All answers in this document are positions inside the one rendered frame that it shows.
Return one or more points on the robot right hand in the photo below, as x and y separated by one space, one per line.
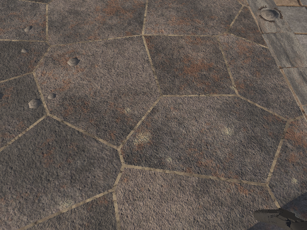
280 217

